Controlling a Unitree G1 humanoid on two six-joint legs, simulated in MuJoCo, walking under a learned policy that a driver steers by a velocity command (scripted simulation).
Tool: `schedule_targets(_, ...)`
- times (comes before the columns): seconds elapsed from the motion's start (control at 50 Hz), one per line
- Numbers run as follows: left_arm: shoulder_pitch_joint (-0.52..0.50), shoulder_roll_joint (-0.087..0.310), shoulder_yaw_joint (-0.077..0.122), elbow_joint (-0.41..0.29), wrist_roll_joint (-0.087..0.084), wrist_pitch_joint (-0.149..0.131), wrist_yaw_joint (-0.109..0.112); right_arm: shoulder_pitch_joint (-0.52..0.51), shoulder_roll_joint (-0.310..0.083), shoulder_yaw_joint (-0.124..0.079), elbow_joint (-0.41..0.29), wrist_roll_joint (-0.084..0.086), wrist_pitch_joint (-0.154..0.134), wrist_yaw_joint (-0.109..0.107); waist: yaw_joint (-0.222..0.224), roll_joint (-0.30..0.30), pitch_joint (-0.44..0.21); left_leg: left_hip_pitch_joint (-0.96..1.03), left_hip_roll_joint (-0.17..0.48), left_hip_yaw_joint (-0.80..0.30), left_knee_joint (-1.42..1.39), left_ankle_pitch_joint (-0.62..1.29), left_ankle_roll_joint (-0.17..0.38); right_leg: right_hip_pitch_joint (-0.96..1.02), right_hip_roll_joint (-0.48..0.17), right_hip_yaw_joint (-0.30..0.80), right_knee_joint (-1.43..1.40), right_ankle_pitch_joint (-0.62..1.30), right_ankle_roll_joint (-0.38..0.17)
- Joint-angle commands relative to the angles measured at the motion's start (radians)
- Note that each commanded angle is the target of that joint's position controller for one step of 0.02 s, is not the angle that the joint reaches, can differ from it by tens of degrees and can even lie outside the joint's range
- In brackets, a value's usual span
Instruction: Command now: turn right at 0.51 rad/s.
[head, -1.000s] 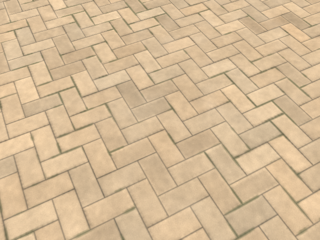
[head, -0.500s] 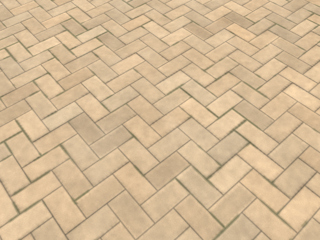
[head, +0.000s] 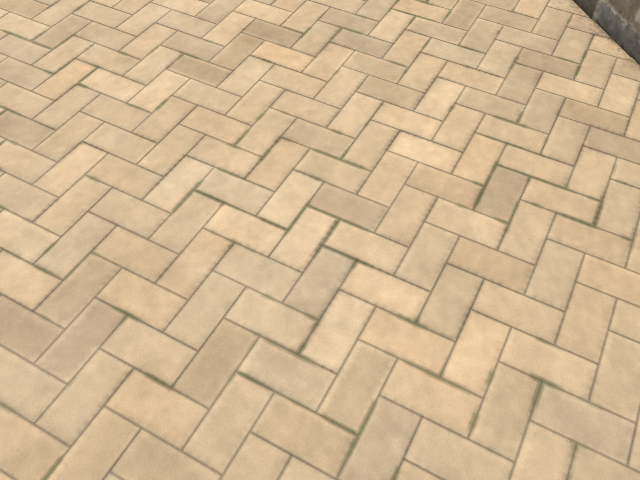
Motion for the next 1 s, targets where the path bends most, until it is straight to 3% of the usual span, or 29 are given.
schedule_targets(0.02,0.029,0.063,0.012,-0.069,0.000,-0.025,0.003,0.001,-0.191,-0.055,-0.043,0.009,-0.001,0.006,0.016,0.181,-0.131,0.068,0.220,-0.152,-0.054,0.355,0.142,0.103,0.028,-0.056,-0.203,0.066,-0.037)
schedule_targets(0.04,0.067,0.063,0.010,-0.053,0.010,-0.036,0.012,0.000,-0.186,-0.054,-0.036,0.018,0.005,0.008,0.042,0.142,-0.131,0.015,0.201,-0.123,0.007,0.302,0.098,0.190,0.038,-0.048,-0.355,0.183,-0.052)
schedule_targets(0.06,0.082,0.110,0.018,-0.048,0.026,-0.051,0.024,0.046,-0.148,-0.046,-0.027,0.016,0.009,0.014,0.039,-0.009,-0.129,-0.090,0.145,-0.062,0.147,0.139,0.028,0.278,-0.056,0.119,-0.495,0.233,-0.071)
schedule_targets(0.08,0.060,0.247,0.041,-0.084,0.022,-0.062,0.031,0.062,-0.044,-0.017,-0.085,0.007,0.016,0.022,0.002,-0.307,-0.114,-0.324,-0.023,0.012,0.355,-0.367,-0.053,0.326,-0.373,0.510,-0.517,0.578,-0.174)
schedule_targets(0.1,0.133,0.236,0.048,-0.062,0.017,-0.065,0.037,-0.027,-0.099,-0.025,-0.083,0.008,0.037,0.001,0.096,-0.193,-0.124,-0.283,-0.028,-0.135,0.474,-0.389,-0.050,0.213,-0.398,0.458,-0.488,0.670,-0.283)
schedule_targets(0.12,0.089,0.177,0.027,-0.052,0.018,-0.065,0.040,-0.026,-0.104,-0.029,-0.073,0.023,0.047,0.002,0.051,-0.154,-0.086,-0.270,-0.022,-0.167,0.520,-0.325,-0.043,0.180,-0.334,0.374,-0.491,0.642,-0.285)
schedule_targets(0.14,0.014,0.126,0.009,-0.053,0.014,-0.064,0.044,-0.006,-0.108,-0.032,-0.050,0.031,0.045,0.008,0.014,-0.138,-0.051,-0.252,-0.015,-0.179,0.506,-0.243,-0.037,0.148,-0.265,0.296,-0.507,0.576,-0.246)
schedule_targets(0.18,-0.038,0.091,-0.004,-0.057,0.009,-0.068,0.057,0.045,-0.129,-0.042,-0.007,0.012,0.040,0.014,-0.007,-0.163,-0.068,-0.229,-0.030,-0.156,0.511,-0.155,-0.040,0.187,-0.187,0.216,-0.499,0.642,-0.211)
schedule_targets(0.2,-0.026,0.078,-0.012,-0.051,0.008,-0.072,0.058,0.059,-0.125,-0.041,0.006,0.009,0.040,0.017,-0.006,-0.138,-0.095,-0.210,-0.037,-0.157,0.515,-0.144,-0.044,0.208,-0.183,0.201,-0.492,0.684,-0.212)
schedule_targets(0.24,-0.003,0.072,-0.017,-0.033,0.007,-0.081,0.059,0.054,-0.098,-0.034,0.016,0.017,0.044,0.021,0.002,-0.102,-0.110,-0.192,-0.038,-0.164,0.464,-0.136,-0.050,0.239,-0.191,0.199,-0.491,0.676,-0.215)
schedule_targets(0.34,0.027,0.078,-0.023,0.014,0.018,-0.084,0.062,0.018,-0.068,-0.021,0.035,0.018,0.051,0.010,0.034,-0.123,-0.077,-0.111,-0.052,-0.164,0.236,-0.172,-0.041,0.221,-0.194,0.237,-0.495,0.514,-0.223)
schedule_targets(0.42,0.009,0.075,-0.028,0.047,0.018,-0.086,0.066,0.053,-0.054,-0.013,0.073,0.026,0.037,-0.008,0.013,-0.098,-0.085,0.013,-0.072,-0.157,0.033,-0.121,-0.018,0.177,-0.189,0.272,-0.462,0.485,-0.216)
schedule_targets(0.44,-0.008,0.069,-0.031,0.054,0.011,-0.086,0.069,0.079,-0.041,-0.007,0.090,0.024,0.029,-0.012,-0.011,-0.077,-0.090,0.087,-0.068,-0.156,-0.092,-0.009,-0.010,0.148,-0.175,0.265,-0.446,0.468,-0.191)
schedule_targets(0.46,-0.002,0.052,-0.038,0.061,0.008,-0.091,0.071,0.091,-0.051,-0.005,0.101,0.014,0.016,-0.016,-0.017,-0.043,-0.105,0.186,-0.024,-0.209,-0.169,0.115,-0.002,0.094,-0.162,0.267,-0.441,0.426,-0.150)
schedule_targets(0.48,0.017,0.026,-0.047,0.066,0.008,-0.098,0.068,0.096,-0.085,-0.005,0.105,0.002,0.002,-0.019,-0.001,0.011,-0.125,0.249,0.068,-0.306,-0.189,0.184,0.014,0.052,-0.124,0.241,-0.416,0.370,-0.113)
schedule_targets(0.5,0.058,0.021,-0.043,0.085,0.003,-0.095,0.063,0.019,-0.130,-0.013,0.108,0.017,-0.004,-0.012,0.066,0.114,-0.067,0.111,0.093,-0.333,-0.156,0.215,0.046,0.102,-0.031,0.163,-0.466,0.283,-0.097)
schedule_targets(0.52,0.046,0.041,-0.041,0.117,0.014,-0.091,0.065,-0.008,-0.085,-0.004,0.107,0.020,-0.011,-0.001,0.041,0.095,-0.064,0.055,0.082,-0.319,-0.161,0.164,0.045,0.185,-0.032,0.158,-0.473,0.295,-0.089)
schedule_targets(0.54,0.037,0.057,-0.035,0.134,0.013,-0.091,0.067,0.006,-0.068,0.002,0.118,0.020,-0.017,0.003,0.024,0.080,-0.052,0.043,0.053,-0.290,-0.168,0.128,0.028,0.201,-0.042,0.165,-0.465,0.320,-0.094)
schedule_targets(0.6,0.045,0.051,-0.033,0.174,0.010,-0.095,0.065,0.038,-0.067,0.004,0.165,0.024,-0.021,-0.008,0.018,0.083,-0.053,0.070,0.031,-0.273,-0.179,0.113,0.017,0.199,-0.061,0.172,-0.460,0.368,-0.099)
schedule_targets(0.66,0.056,0.033,-0.038,0.225,0.007,-0.097,0.070,0.039,-0.056,0.008,0.195,0.022,-0.021,-0.010,0.014,0.034,-0.043,0.084,0.033,-0.274,-0.182,0.093,0.026,0.176,-0.058,0.170,-0.480,0.342,-0.088)
schedule_targets(0.76,0.069,0.027,-0.042,0.291,0.006,-0.095,0.076,0.039,-0.048,0.014,0.244,0.021,-0.022,-0.013,0.015,0.013,-0.032,0.076,0.030,-0.276,-0.190,0.069,0.033,0.173,-0.060,0.169,-0.493,0.329,-0.081)
schedule_targets(1.0,0.109,0.002,-0.057,0.398,0.005,-0.095,0.084,0.070,-0.011,0.034,0.340,0.021,-0.025,-0.017,0.020,0.014,-0.025,0.060,0.020,-0.273,-0.194,0.071,0.037,0.177,-0.068,0.161,-0.487,0.335,-0.077)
